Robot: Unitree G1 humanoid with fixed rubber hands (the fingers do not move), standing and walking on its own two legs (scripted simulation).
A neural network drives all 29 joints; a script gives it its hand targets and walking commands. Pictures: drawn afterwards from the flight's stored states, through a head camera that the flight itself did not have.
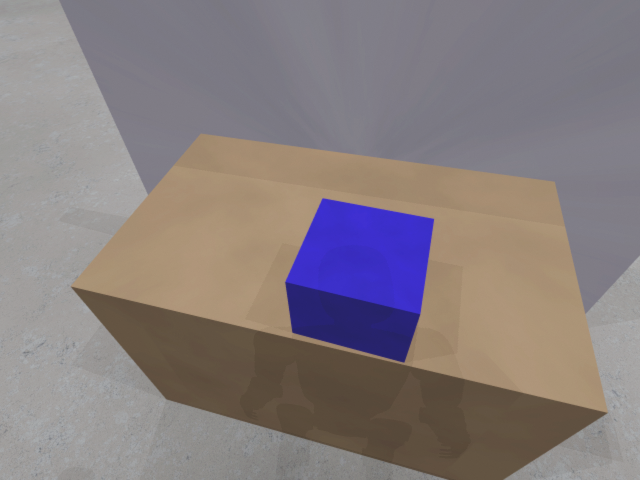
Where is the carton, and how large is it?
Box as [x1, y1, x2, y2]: [285, 198, 433, 362]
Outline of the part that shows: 322,198 285,281 292,332 403,362 420,312 433,219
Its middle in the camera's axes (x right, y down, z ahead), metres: +0.08 +0.06 +0.68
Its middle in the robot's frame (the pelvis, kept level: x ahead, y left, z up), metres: +0.47 -0.06 -0.07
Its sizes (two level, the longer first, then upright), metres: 0.203 0.200 0.155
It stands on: a pedestal, 0.62 m high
